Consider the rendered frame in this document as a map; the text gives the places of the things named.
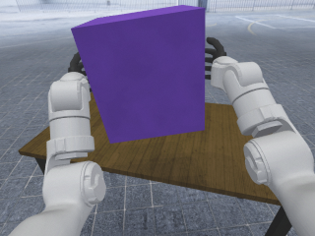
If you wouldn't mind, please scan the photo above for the robot left upper arm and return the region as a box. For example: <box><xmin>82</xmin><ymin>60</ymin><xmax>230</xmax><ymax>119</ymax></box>
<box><xmin>8</xmin><ymin>160</ymin><xmax>106</xmax><ymax>236</ymax></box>

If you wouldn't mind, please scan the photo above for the robot right upper arm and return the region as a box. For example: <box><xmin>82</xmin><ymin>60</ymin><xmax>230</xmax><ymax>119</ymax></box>
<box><xmin>243</xmin><ymin>130</ymin><xmax>315</xmax><ymax>236</ymax></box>

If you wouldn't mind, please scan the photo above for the left robot hand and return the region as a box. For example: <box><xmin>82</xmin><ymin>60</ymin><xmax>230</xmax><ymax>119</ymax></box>
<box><xmin>68</xmin><ymin>51</ymin><xmax>93</xmax><ymax>92</ymax></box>

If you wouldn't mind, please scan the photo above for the carton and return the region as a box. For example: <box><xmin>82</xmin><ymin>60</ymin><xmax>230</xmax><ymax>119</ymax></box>
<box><xmin>71</xmin><ymin>5</ymin><xmax>206</xmax><ymax>144</ymax></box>

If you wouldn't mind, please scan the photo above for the right robot forearm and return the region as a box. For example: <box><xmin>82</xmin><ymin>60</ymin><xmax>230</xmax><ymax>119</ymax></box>
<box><xmin>211</xmin><ymin>56</ymin><xmax>315</xmax><ymax>170</ymax></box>

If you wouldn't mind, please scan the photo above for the right robot hand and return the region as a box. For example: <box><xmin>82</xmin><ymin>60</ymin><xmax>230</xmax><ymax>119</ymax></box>
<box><xmin>205</xmin><ymin>37</ymin><xmax>227</xmax><ymax>80</ymax></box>

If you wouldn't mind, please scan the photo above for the left robot forearm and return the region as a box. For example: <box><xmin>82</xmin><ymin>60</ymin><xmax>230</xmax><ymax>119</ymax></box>
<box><xmin>42</xmin><ymin>72</ymin><xmax>95</xmax><ymax>203</ymax></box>

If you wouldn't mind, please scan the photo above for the table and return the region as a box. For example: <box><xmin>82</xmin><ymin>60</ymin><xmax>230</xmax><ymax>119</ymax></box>
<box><xmin>18</xmin><ymin>92</ymin><xmax>292</xmax><ymax>236</ymax></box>

